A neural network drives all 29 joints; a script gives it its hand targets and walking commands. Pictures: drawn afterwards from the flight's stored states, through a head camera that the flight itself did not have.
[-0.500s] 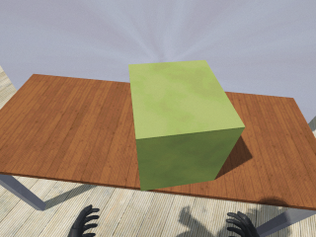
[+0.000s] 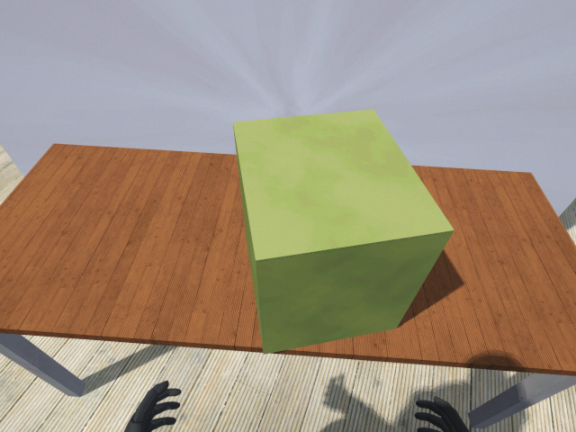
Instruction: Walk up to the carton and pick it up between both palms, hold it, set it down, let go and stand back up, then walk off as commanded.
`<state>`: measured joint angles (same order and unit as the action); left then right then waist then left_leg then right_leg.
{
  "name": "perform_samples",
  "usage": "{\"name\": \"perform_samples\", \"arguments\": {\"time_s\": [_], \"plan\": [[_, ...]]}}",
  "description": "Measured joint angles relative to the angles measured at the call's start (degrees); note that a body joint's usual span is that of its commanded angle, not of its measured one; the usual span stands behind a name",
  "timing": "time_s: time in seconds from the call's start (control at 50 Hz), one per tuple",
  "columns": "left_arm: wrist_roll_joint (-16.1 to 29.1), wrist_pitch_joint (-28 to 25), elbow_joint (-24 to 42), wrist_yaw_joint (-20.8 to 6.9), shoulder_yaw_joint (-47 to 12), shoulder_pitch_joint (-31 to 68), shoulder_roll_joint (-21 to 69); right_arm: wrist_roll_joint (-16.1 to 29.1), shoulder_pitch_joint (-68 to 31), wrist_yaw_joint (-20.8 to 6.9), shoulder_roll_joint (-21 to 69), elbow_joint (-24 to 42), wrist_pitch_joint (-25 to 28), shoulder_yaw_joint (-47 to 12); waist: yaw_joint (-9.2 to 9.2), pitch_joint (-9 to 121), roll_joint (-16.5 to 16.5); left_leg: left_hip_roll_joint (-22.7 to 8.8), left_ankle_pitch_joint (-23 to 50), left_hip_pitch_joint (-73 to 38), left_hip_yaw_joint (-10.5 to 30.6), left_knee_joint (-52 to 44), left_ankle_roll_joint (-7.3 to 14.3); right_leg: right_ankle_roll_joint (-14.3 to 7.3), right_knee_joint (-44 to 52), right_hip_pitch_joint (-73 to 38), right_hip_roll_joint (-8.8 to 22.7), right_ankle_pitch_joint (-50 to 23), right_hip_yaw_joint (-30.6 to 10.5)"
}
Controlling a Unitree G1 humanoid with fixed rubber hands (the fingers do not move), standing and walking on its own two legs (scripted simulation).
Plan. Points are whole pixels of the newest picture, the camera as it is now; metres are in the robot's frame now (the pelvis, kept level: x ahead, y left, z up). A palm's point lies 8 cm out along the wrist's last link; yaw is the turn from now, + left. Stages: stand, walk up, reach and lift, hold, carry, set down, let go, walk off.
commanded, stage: let go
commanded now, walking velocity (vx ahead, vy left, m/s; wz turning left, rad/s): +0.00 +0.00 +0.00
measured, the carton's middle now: (318, 230) +0.46 -0.03 -0.02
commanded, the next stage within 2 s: stand in 0.24 s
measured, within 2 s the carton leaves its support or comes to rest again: neither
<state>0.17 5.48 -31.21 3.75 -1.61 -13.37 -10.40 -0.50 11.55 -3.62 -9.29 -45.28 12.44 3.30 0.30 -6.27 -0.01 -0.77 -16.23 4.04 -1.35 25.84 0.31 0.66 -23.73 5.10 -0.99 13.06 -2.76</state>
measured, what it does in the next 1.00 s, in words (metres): stands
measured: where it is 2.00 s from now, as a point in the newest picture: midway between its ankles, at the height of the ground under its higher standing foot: outside the picture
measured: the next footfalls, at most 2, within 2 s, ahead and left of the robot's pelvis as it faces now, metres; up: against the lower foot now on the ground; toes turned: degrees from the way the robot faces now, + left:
none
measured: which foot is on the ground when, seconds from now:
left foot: down 0.00-1.00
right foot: down 0.00-1.00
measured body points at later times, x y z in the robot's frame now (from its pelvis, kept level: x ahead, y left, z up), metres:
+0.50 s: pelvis +0.01 -0.01 +0.00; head +0.00 +0.00 +0.45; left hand +0.12 +0.26 -0.13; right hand +0.11 -0.29 -0.12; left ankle -0.02 +0.11 -0.74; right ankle +0.01 -0.13 -0.74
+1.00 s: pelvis -0.02 +0.00 +0.00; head -0.03 +0.00 +0.45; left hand +0.05 +0.28 -0.14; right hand +0.05 -0.28 -0.13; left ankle -0.02 +0.11 -0.74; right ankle +0.01 -0.13 -0.74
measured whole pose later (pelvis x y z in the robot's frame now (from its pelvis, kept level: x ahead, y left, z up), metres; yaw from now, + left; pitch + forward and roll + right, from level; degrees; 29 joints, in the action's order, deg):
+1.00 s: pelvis -0.02 +0.00 +0.00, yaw -1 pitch -5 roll +0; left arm -1.4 -0.9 -64.8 0.0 -0.1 -8.0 -17.1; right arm -0.9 10.7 -0.1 -15.9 -60.3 -0.4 1.1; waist 0.4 -3.1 0.3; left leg -0.6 -13.0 4.0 -2.4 22.4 0.3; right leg 0.7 -22.1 6.2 -0.5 10.5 -3.3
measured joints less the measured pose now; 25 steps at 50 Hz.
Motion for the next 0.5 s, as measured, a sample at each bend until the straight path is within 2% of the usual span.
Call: {"name": "perform_samples", "arguments": {"time_s": [0.28, 0.4, 0.5], "plan": [[-0.2, 0.3, -1.5, -1.5, 0.5, 0.7, 0.6, -0.7, -0.5, 0.7, -0.9, -0.6, 0.4, -0.8, 0.13, 0.0, -0.8, -0.3, -0.4, -1.6, -0.1, -0.6, -0.3, -0.3, 0.0, -1.3, -0.2, 0.7, 0.2], [-1.4, -4.0, -10.6, -2.7, 1.0, 2.4, -3.0, -1.3, -1.3, 2.8, -3.1, -3.4, -9.0, -1.7, 0.57, 3.2, 0.9, 0.1, -1.0, 1.4, 0.0, 0.9, -0.5, -0.6, -3.9, 2.7, 0.2, 2.6, 0.4], [-1.7, -5.6, -18.0, -2.9, 2.3, 2.1, -5.9, -0.7, 0.1, 3.4, -6.2, -6.3, -11.6, -0.7, 0.6, 4.3, 1.4, -0.3, -1.4, 1.4, 0.1, 1.2, -0.8, -0.9, -4.0, 2.6, -0.1, 2.9, 0.6]]}}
